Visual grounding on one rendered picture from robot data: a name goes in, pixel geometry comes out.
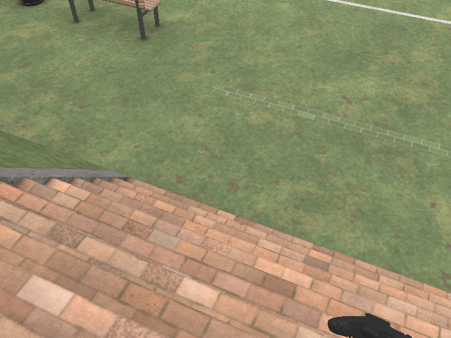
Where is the right robot hand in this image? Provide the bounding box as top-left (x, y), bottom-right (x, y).
top-left (328, 313), bottom-right (412, 338)

